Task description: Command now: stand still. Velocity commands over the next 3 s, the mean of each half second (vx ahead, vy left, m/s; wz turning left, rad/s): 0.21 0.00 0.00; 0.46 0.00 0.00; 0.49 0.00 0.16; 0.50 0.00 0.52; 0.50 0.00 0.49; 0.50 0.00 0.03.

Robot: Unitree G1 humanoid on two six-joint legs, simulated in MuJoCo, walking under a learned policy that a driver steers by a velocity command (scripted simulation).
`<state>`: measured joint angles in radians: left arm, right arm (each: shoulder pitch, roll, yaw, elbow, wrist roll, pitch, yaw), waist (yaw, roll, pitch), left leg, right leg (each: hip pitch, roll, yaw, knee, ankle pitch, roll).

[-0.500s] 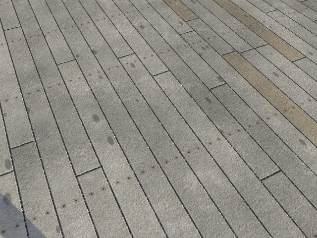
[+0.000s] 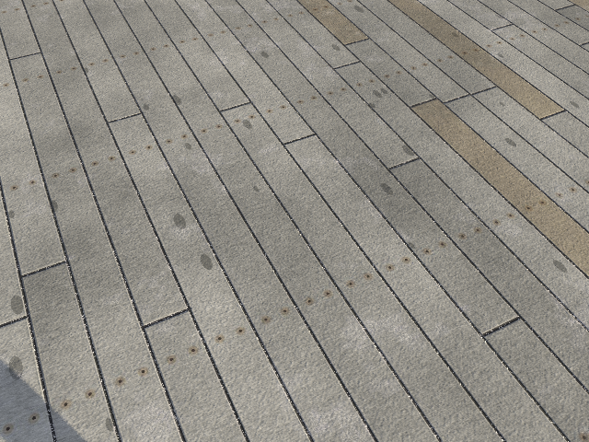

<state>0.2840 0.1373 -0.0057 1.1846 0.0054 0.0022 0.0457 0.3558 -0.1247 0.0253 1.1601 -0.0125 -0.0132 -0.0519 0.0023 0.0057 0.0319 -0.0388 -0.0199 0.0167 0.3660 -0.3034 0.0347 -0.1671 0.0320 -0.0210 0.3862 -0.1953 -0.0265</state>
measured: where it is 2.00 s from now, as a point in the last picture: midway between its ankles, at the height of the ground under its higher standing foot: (316, 309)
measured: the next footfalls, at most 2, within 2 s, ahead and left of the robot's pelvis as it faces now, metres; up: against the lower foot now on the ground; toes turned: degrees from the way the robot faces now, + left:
right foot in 0.44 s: +0.16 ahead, -0.13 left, +0.00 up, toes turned -4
left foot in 0.96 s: +0.50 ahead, +0.02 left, +0.00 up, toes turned +4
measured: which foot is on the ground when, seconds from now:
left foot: down 0.00-0.46, up 0.48-0.94, down 0.96-1.00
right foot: down 0.00-0.18, up 0.20-0.42, down 0.44-0.96, up 0.98-1.00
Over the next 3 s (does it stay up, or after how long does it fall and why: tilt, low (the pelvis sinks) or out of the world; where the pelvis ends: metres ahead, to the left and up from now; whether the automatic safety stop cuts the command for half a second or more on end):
stays up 1.33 0.25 0.00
